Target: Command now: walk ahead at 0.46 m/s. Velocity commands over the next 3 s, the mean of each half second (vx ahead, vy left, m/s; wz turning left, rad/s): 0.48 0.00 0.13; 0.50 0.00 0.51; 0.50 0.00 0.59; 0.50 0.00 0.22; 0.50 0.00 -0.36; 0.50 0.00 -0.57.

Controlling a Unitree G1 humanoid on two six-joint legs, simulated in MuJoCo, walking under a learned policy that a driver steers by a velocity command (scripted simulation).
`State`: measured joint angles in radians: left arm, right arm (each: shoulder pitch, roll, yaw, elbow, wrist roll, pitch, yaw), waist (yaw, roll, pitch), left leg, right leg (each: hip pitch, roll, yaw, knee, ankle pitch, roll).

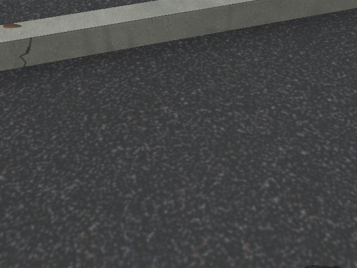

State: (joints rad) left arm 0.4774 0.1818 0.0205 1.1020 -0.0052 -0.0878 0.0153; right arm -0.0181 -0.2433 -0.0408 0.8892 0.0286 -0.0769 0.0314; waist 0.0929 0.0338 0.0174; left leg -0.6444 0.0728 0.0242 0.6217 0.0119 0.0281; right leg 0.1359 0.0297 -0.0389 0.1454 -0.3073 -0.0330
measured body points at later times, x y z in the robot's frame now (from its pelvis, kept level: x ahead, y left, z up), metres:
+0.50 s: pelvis +0.29 +0.04 +0.01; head +0.31 +0.04 +0.46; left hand +0.48 +0.30 -0.09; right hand +0.27 -0.22 -0.13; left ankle +0.23 +0.13 -0.74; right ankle +0.49 -0.13 -0.68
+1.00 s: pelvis +0.56 +0.03 +0.01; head +0.58 +0.04 +0.46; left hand +0.46 +0.30 -0.13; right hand +0.82 -0.15 -0.09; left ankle +0.65 +0.24 -0.68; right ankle +0.53 -0.10 -0.74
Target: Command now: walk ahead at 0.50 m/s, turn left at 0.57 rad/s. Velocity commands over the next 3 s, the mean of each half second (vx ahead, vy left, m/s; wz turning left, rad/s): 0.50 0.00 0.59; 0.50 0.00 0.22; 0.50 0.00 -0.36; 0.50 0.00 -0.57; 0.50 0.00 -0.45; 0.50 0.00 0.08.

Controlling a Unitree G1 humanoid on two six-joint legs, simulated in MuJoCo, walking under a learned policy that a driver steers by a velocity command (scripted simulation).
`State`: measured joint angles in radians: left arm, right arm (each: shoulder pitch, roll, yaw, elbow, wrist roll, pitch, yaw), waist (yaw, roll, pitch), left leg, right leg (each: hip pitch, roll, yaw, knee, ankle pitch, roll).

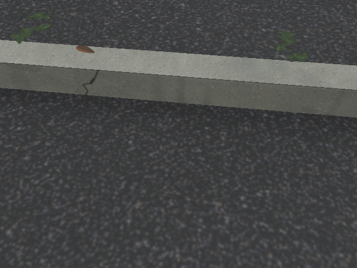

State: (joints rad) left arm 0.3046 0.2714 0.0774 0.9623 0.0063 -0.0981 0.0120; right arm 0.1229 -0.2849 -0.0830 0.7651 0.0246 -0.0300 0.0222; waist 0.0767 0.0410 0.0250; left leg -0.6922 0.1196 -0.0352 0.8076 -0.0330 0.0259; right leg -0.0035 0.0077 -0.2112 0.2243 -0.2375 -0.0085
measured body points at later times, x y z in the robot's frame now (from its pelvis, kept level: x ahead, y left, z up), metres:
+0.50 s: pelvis +0.27 +0.07 +0.00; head +0.30 +0.10 +0.45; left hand +0.41 +0.38 -0.09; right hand +0.40 -0.19 -0.10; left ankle +0.21 +0.13 -0.74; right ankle +0.50 -0.06 -0.68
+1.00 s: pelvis +0.55 +0.11 +0.00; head +0.58 +0.12 +0.45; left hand +0.45 +0.37 -0.12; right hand +0.82 -0.04 -0.09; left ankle +0.62 +0.33 -0.69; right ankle +0.55 +0.01 -0.74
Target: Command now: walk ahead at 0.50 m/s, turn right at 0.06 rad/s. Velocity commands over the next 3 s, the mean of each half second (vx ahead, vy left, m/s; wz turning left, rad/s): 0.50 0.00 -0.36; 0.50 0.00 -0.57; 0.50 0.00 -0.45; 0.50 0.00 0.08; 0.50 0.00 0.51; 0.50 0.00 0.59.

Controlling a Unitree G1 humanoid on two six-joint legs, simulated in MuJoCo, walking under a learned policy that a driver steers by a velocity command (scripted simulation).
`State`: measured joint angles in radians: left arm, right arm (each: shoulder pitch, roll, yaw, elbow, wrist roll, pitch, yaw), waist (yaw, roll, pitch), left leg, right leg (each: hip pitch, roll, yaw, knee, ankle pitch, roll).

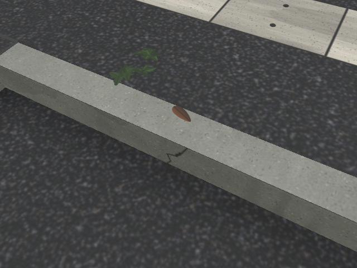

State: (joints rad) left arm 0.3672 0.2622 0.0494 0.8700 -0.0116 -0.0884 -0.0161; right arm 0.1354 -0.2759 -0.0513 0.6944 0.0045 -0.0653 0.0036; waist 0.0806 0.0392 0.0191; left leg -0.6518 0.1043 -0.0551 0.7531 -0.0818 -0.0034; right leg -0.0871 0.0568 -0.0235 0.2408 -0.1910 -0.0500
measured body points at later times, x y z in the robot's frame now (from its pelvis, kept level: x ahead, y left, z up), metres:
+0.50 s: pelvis +0.26 +0.04 +0.00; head +0.28 +0.04 +0.45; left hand +0.46 +0.26 -0.12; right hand +0.21 -0.23 -0.12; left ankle +0.23 +0.15 -0.75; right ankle +0.32 -0.11 -0.69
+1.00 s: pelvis +0.47 -0.07 -0.01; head +0.50 -0.10 +0.44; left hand +0.66 +0.14 -0.12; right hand +0.48 -0.37 -0.12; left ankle +0.63 +0.02 -0.70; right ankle +0.42 -0.11 -0.75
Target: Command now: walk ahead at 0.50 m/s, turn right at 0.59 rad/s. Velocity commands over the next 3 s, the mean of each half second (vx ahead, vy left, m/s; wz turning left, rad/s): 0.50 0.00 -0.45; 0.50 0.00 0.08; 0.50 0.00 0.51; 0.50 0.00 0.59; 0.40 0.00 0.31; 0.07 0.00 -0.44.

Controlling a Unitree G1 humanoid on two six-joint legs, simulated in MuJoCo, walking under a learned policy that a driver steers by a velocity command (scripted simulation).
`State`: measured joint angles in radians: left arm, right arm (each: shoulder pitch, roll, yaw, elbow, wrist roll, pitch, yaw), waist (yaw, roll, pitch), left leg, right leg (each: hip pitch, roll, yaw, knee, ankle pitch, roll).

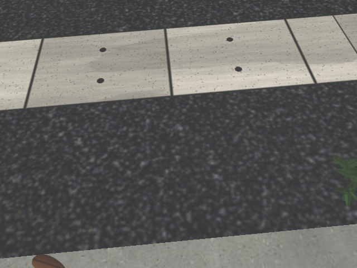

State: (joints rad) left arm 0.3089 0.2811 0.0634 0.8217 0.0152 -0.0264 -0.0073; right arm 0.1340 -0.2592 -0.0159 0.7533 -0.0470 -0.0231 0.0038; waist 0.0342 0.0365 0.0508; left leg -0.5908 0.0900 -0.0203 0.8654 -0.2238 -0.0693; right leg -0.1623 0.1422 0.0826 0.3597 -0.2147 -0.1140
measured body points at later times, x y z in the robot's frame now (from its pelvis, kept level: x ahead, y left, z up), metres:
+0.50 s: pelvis +0.20 +0.01 +0.00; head +0.26 +0.03 +0.45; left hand +0.49 +0.12 -0.07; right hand +0.06 -0.20 -0.12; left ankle +0.14 +0.12 -0.74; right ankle +0.23 -0.13 -0.43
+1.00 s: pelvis +0.48 -0.11 +0.18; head +0.47 -0.13 +0.63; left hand +0.49 +0.12 +0.04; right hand +0.68 -0.35 +0.11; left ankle +0.65 +0.03 -0.44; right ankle +0.41 -0.14 -0.56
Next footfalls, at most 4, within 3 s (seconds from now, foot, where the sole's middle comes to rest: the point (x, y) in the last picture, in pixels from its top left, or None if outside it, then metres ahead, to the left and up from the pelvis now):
0.16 left None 0.18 0.12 -0.78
0.64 right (249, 252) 0.45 -0.15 -0.60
1.24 left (216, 168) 0.76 -0.06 -0.60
1.66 right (256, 104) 1.08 -0.24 -0.60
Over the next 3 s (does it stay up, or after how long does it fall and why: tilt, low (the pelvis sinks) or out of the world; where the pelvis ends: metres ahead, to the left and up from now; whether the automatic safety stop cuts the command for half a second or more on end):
stays up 1.31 0.12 0.17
